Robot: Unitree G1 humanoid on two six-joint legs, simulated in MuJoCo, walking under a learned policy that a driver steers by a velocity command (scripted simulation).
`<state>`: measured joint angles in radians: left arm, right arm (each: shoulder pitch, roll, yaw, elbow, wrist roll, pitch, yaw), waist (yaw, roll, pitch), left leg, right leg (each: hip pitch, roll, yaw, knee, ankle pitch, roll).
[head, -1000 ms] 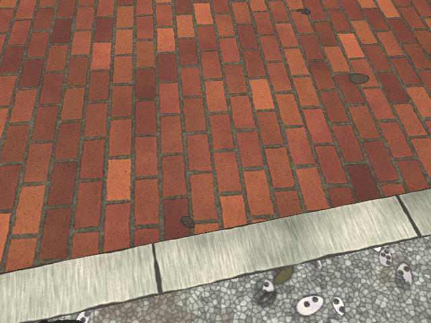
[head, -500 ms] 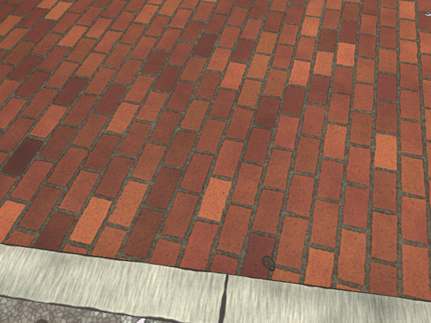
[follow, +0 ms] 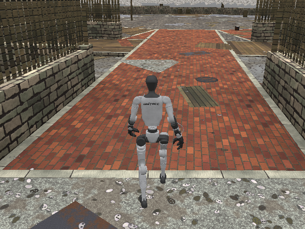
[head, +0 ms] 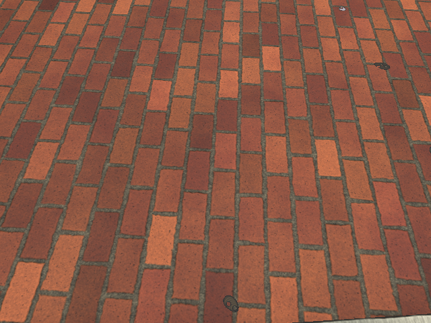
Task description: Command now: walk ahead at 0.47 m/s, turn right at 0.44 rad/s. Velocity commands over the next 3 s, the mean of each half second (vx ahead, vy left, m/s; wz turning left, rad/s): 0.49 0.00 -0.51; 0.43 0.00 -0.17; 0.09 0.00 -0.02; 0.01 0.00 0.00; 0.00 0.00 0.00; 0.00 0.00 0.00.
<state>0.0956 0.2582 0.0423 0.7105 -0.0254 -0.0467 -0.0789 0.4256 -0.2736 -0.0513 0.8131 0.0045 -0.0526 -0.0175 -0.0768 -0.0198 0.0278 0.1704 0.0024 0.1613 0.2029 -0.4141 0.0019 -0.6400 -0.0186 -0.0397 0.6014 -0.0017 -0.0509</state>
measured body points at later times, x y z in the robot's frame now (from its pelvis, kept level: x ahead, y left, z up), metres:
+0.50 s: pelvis +0.29 -0.01 +0.00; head +0.30 -0.02 +0.45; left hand +0.44 +0.25 -0.10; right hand +0.42 -0.31 -0.07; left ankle +0.47 +0.11 -0.71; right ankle +0.18 -0.10 -0.72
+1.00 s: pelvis +0.59 +0.02 -0.09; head +0.62 +0.02 +0.36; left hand +0.86 +0.14 -0.18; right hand +0.46 -0.18 -0.22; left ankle +0.55 +0.12 -0.83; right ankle +0.73 -0.18 -0.77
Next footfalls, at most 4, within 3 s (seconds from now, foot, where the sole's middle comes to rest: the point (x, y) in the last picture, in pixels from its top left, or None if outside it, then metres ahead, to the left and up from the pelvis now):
0.06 right None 0.22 -0.10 -0.76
0.64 left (173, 294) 0.59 0.10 -0.87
1.10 right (245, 237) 0.78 -0.16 -0.87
1.36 left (176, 235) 0.81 0.09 -0.87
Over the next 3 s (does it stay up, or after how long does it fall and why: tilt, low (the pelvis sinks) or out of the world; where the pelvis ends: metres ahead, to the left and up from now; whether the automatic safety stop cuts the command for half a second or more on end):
stays up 0.76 -0.01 -0.09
